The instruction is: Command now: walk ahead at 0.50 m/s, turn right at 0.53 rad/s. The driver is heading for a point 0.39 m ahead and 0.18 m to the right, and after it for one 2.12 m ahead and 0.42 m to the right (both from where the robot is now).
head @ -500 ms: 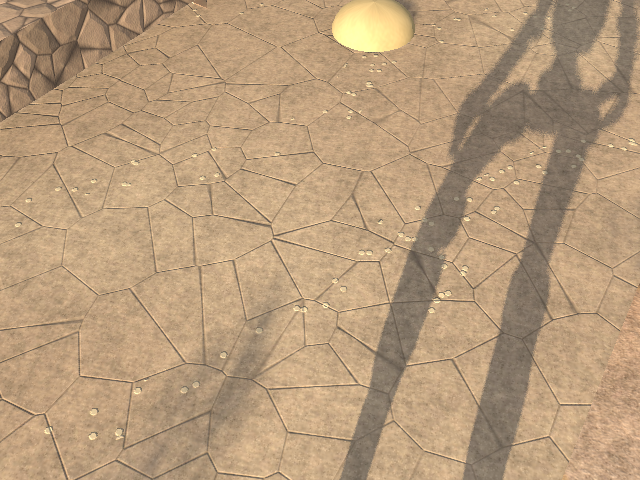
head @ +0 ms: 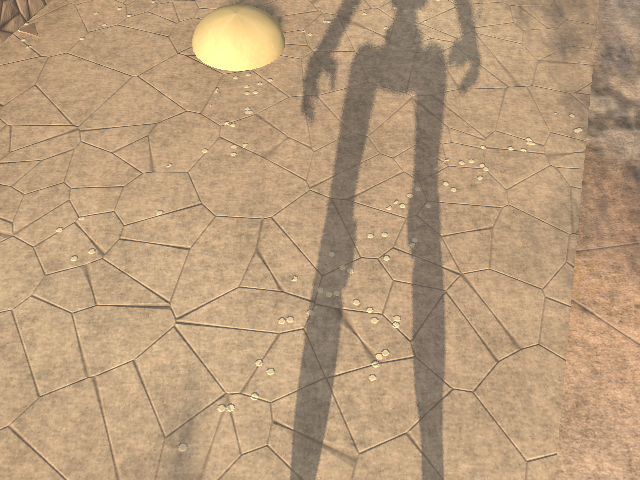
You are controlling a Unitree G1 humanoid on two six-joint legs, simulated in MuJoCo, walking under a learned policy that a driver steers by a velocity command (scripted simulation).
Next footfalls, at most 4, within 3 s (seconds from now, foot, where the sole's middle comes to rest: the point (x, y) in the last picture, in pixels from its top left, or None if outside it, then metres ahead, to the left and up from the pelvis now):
0.40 right None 0.34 -0.16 -0.78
0.88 left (370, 388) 0.67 -0.09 -0.78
1.34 right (497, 359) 0.75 -0.38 -0.78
1.80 left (401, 253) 1.05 -0.18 -0.78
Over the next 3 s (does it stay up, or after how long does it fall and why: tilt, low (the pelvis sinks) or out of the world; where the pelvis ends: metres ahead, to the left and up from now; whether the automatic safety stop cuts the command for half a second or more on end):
stays up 1.00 -0.30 -0.01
